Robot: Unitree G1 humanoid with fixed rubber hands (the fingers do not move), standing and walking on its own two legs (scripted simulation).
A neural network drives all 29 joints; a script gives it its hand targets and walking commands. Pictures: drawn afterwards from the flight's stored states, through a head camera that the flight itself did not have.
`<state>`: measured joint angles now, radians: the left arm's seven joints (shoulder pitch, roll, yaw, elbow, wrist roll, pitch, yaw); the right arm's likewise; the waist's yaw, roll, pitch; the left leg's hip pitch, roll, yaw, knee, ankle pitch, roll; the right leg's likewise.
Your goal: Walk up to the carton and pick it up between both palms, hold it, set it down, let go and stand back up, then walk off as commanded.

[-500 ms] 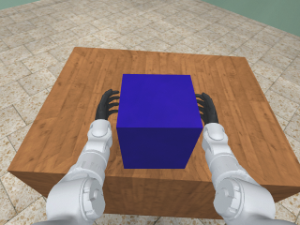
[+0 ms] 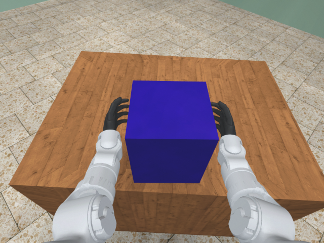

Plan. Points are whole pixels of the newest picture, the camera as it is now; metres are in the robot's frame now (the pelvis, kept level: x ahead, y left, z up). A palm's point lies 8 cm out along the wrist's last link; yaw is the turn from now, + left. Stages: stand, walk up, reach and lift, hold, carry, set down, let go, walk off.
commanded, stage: reach and lift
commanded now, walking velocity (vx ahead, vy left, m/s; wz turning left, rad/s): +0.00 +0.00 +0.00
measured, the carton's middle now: (168, 134) +0.43 +0.01 -0.02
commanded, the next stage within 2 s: none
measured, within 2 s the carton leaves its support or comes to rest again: leaves its support in 0.94 s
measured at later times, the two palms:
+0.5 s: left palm (112, 128) +0.39 +0.16 +0.06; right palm (226, 132) +0.40 -0.14 +0.06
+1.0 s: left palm (104, 135) +0.37 +0.17 +0.06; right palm (223, 135) +0.38 -0.12 +0.07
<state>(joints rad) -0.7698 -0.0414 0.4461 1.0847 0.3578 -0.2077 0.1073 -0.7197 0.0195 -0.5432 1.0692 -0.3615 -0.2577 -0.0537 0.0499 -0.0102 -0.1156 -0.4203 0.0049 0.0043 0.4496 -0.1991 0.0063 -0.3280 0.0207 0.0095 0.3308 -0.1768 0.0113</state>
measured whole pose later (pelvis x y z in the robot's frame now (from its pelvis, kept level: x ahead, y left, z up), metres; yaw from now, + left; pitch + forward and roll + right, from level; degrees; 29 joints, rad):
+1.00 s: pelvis -0.01 +0.00 +0.00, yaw +0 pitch +8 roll -2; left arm -0.67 -0.05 0.40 0.95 0.26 -0.14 0.11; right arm -0.67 0.02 -0.37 1.03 -0.20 -0.23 -0.09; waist 0.05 0.00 -0.11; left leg -0.40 0.01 0.00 0.45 -0.18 0.01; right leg -0.28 0.03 0.01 0.29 -0.14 0.01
